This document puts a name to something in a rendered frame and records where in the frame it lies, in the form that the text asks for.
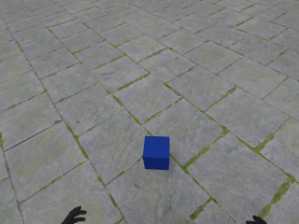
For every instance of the carton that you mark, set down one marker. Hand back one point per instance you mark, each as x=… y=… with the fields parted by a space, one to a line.
x=156 y=152

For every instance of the robot left hand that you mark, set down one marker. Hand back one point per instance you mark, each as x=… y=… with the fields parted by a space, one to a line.
x=71 y=217

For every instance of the robot right hand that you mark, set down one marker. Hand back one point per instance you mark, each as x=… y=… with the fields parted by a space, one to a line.
x=258 y=220

